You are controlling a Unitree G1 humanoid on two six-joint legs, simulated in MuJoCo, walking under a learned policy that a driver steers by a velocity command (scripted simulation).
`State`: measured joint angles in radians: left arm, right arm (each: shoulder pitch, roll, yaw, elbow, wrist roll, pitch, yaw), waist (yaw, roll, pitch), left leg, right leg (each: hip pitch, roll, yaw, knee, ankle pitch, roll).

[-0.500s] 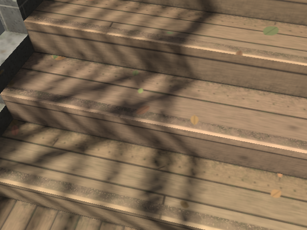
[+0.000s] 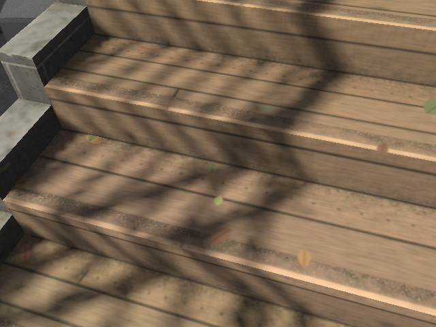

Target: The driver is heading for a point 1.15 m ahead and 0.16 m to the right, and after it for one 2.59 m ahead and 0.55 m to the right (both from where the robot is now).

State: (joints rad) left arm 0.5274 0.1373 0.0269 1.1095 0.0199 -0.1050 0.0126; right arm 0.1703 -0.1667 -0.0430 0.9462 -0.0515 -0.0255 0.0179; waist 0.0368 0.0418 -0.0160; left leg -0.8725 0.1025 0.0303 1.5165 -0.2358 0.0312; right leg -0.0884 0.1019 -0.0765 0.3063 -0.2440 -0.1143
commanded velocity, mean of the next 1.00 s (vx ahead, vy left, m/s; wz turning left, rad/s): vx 0.50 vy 0.00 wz -0.06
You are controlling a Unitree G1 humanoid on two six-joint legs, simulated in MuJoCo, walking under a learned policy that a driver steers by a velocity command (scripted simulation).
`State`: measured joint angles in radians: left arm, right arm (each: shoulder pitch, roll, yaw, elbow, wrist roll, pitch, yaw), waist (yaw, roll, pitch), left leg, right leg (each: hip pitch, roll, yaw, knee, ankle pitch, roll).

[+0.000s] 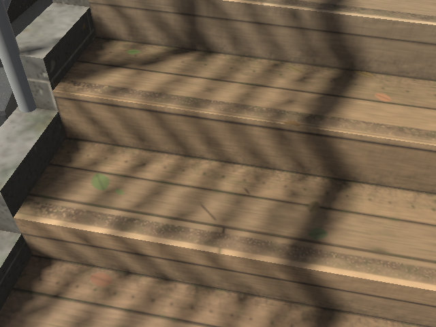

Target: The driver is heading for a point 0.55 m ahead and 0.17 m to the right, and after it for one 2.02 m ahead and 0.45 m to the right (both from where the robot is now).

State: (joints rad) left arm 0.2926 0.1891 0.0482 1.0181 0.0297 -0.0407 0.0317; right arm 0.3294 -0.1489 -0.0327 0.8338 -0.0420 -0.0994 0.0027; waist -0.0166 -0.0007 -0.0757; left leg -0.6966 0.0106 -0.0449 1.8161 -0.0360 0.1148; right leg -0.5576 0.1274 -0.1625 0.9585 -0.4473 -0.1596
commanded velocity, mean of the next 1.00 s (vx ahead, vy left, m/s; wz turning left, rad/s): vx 0.50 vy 0.00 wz -0.54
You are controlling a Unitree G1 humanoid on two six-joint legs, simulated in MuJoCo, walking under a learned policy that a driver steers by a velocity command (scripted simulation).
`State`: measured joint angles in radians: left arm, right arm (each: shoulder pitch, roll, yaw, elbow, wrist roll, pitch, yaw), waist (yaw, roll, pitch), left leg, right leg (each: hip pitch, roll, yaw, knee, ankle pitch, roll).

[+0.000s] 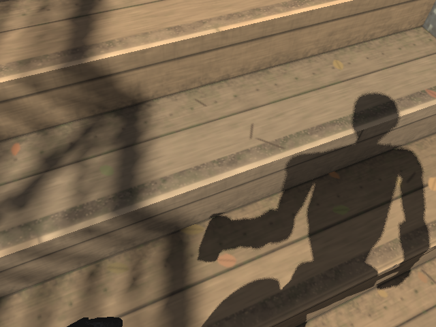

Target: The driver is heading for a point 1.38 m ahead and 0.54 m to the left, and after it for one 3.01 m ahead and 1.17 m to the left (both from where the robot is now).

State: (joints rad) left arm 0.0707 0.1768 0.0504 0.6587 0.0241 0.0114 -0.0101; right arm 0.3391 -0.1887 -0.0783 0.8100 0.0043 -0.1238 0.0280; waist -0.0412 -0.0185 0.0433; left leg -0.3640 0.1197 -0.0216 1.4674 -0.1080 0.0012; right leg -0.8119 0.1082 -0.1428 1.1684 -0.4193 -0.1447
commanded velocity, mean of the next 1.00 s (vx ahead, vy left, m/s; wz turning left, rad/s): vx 0.27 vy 0.00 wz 0.38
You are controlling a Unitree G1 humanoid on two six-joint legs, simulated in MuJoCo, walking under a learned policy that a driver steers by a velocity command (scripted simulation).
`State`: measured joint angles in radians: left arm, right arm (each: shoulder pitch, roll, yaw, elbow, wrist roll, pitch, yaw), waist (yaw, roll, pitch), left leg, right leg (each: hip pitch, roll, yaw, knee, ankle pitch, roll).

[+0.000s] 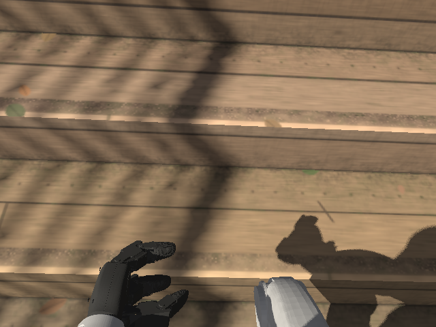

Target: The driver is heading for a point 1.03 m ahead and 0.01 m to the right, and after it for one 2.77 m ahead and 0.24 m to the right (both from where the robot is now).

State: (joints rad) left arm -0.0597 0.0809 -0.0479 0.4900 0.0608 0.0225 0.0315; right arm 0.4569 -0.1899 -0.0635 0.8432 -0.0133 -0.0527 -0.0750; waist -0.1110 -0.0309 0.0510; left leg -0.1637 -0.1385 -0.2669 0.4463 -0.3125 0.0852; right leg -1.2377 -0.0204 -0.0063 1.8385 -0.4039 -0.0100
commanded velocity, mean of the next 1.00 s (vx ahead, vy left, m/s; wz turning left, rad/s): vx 0.22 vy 0.00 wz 0.21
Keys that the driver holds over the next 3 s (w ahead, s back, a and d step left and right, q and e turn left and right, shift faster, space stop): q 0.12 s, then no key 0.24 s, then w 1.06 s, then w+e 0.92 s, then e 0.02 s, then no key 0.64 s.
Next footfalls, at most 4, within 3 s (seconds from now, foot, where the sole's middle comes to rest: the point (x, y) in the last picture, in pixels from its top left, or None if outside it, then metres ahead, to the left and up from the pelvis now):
0.10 right None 0.22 -0.15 -0.61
0.66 left None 0.24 0.14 -0.61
1.18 right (188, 214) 0.61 0.01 -0.44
1.66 left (93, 80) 0.91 0.23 -0.27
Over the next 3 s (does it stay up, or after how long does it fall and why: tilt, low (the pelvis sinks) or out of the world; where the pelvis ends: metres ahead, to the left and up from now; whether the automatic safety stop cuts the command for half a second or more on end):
stays up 1.40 0.01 0.67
